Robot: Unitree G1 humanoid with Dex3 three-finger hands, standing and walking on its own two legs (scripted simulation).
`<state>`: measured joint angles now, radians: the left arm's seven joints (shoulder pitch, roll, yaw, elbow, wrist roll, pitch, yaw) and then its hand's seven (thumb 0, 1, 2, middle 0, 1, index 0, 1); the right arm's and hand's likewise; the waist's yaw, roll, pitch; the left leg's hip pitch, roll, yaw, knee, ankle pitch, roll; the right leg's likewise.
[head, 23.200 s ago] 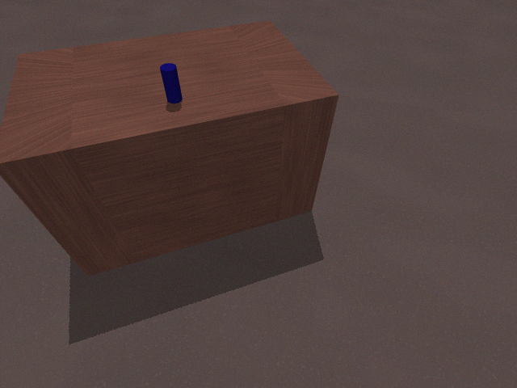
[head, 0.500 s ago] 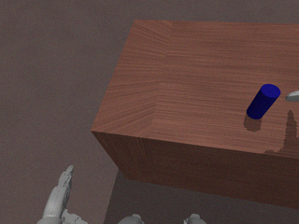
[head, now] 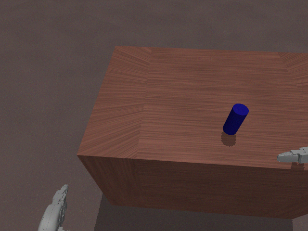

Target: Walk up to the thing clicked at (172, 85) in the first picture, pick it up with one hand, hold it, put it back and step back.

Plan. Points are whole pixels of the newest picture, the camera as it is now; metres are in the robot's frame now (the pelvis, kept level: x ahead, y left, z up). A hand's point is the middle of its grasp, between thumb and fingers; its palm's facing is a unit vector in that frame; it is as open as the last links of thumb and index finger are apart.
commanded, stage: sink last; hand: right
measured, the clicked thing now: (234, 120) +0.48 -0.25 -0.04
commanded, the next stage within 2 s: home in 0.70 s
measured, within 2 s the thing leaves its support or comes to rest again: neither
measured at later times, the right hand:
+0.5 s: hand out of the picture +0.14 -0.23 +0.03, palm faces +0.35 +0.87 -0.34, open 17.4 cm
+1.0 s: hand (284, 230) +0.14 -0.24 +0.03, palm faces +0.37 +0.84 -0.40, open 17.3 cm
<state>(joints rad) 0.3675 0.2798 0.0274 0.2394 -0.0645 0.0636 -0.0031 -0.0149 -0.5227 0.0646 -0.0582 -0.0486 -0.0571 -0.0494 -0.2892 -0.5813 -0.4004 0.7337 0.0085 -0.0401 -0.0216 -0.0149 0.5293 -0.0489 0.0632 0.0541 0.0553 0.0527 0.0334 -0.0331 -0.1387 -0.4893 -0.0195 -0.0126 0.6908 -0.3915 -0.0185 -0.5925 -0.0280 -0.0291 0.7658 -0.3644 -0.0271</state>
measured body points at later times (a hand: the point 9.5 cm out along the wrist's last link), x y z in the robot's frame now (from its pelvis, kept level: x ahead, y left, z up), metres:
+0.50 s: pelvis -0.01 +0.03 +0.01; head -0.02 +0.05 +0.46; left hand +0.16 +0.26 -0.06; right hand +0.12 -0.27 +0.05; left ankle -0.03 +0.14 -0.71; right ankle +0.00 -0.10 -0.71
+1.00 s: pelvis -0.02 +0.04 +0.02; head -0.01 +0.06 +0.47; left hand +0.16 +0.26 -0.06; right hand +0.12 -0.29 +0.06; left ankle -0.03 +0.14 -0.71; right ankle +0.00 -0.10 -0.71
